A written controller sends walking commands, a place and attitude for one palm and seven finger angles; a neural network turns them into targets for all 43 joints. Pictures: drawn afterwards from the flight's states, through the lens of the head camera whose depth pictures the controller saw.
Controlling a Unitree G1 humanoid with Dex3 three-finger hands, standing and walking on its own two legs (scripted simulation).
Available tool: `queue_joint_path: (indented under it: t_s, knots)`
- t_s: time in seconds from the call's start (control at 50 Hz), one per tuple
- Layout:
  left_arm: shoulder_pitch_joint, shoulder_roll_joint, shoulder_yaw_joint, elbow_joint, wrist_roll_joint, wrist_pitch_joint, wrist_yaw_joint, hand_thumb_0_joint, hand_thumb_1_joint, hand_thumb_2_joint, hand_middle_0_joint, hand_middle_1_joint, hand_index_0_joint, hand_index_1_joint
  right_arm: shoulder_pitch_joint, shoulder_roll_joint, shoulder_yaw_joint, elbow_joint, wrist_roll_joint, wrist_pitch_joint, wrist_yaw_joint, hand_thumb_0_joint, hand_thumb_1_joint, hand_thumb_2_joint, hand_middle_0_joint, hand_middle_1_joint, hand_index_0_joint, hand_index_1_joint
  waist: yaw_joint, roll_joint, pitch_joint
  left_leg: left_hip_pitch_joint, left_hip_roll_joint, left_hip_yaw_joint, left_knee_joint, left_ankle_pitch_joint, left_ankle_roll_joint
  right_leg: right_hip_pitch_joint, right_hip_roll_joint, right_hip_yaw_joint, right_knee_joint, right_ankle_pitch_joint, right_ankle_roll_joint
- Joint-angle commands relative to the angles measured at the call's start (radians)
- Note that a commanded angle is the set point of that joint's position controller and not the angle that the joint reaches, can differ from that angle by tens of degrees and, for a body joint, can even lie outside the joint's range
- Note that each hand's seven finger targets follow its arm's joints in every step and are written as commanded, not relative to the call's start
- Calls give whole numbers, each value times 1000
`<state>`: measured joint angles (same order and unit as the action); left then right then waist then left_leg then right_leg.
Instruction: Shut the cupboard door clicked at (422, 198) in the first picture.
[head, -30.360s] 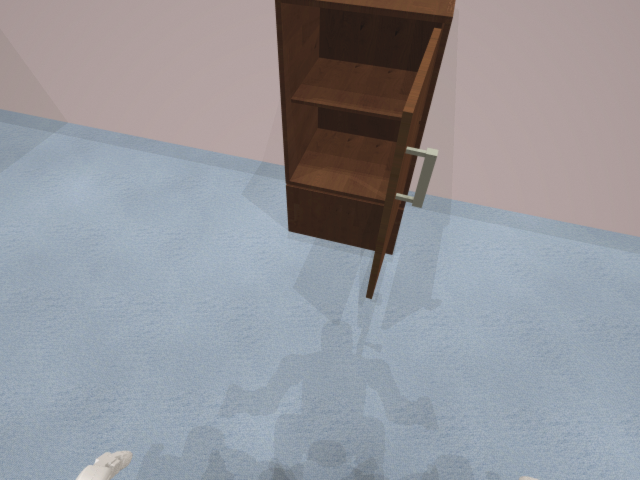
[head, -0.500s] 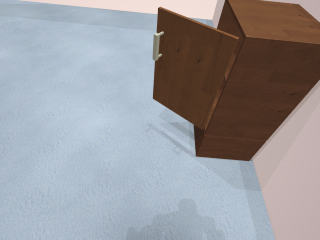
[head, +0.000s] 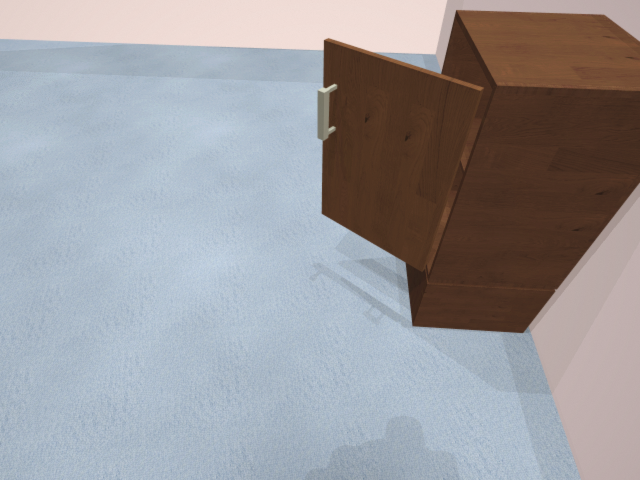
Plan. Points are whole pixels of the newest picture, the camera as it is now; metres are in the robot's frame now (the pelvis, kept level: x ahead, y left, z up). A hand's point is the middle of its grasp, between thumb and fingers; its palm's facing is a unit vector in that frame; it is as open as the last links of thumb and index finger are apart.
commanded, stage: let the arm hang, fingers relaxed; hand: left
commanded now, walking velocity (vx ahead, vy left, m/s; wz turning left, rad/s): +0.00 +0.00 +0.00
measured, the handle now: (328, 112) +1.02 +0.03 -0.05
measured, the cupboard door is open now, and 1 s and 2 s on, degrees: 54 54 54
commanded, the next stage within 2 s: look to check the result in 0.28 s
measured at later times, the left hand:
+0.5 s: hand out of the picture +0.03 +0.20 -0.17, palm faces +0.00 -0.97 -0.25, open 7.4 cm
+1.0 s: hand out of the picture +0.09 +0.21 -0.16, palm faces -0.02 -0.96 -0.29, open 7.4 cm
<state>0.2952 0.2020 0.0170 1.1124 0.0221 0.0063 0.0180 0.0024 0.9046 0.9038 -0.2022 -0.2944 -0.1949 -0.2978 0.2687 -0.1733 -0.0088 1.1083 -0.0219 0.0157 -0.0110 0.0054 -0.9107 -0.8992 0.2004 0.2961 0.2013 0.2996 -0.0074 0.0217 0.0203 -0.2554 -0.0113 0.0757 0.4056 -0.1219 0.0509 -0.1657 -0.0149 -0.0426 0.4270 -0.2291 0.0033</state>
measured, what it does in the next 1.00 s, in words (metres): stands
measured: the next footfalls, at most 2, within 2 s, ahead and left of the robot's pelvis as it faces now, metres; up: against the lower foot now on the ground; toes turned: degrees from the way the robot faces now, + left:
right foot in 1.86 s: +0.12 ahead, -0.12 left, +0.00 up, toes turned +28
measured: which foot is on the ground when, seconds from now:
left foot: down 0.00-1.00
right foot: down 0.00-1.00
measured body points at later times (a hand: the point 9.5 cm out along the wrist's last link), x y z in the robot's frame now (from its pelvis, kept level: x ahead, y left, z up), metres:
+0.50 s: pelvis +0.02 -0.01 +0.00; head +0.03 -0.01 +0.45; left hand +0.03 +0.25 -0.15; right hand +0.05 -0.27 -0.15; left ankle +0.07 +0.09 -0.74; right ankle +0.00 -0.12 -0.74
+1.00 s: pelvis +0.04 -0.02 +0.01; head +0.05 -0.01 +0.46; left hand +0.09 +0.26 -0.14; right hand +0.10 -0.30 -0.13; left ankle +0.07 +0.09 -0.74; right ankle +0.00 -0.12 -0.74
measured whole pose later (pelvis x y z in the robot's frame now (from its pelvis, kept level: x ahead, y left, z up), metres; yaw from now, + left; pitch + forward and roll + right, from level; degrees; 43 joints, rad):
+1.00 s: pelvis +0.04 -0.02 +0.01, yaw +0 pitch -2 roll +0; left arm 0.16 0.29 0.01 1.12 0.02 -0.02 0.00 0.00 0.90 0.90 -0.21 -0.29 -0.20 -0.30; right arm 0.12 -0.30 -0.01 1.13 -0.02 0.00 0.00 0.01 -0.91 -0.90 0.20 0.30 0.20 0.30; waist -0.01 0.00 0.05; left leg -0.16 0.00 0.06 0.33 -0.14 0.02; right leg -0.06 0.00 -0.05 0.31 -0.23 -0.01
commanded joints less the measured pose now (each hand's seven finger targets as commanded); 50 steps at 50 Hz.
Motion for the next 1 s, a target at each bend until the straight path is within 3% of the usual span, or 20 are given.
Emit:
queue_joint_path:
  t_s: [0.0, 0.12, 0.28, 0.52, 0.98]
  knots:
    - [45, 112, 19, -21, -2, -11, 9, 0, 900, 900, -200, -300, -200, -300, 19, -154, -28, -30, 4, -21, -16, 0, -900, -900, 200, 300, 200, 300, 7, -8, 66, 4, 130, -186, -163, -240, -9, -87, -71, 91, -109, -91, -44]
    - [23, 128, 21, -20, -2, -20, 9, 0, 900, 900, -200, -300, -200, -300, 4, -162, -28, -30, 7, -29, -15, 0, -900, -900, 200, 300, 200, 300, 5, -5, 33, 49, 124, -167, -139, -132, -13, -58, -81, 94, -119, -36, -45]
    - [-9, 145, 23, -16, -3, -22, 6, 0, 900, 900, -200, -300, -200, -300, -29, -184, -30, -29, 6, -31, -16, 0, -900, -900, 200, 300, 200, 300, 2, 15, 38, 61, 123, -164, -145, -119, -17, -45, -88, 98, -137, -25, -45]
    - [-63, 207, 27, -19, -5, -33, 2, 0, 900, 900, -200, -300, -200, -300, -79, -244, -33, -28, 10, -35, -14, 0, -900, -900, 200, 300, 200, 300, 1, -31, -1, 122, 130, -152, -110, 24, -17, -6, -102, 105, -165, 37, -50]
    - [-145, 272, 27, -32, -9, -35, -3, 0, 900, 900, -200, -300, -200, -300, -166, -307, -29, -31, 8, -36, -7, 0, -900, -900, 200, 300, 200, 300, 2, -13, -12, 145, 136, -157, -118, 94, -28, 46, -120, 99, -181, 116, -44]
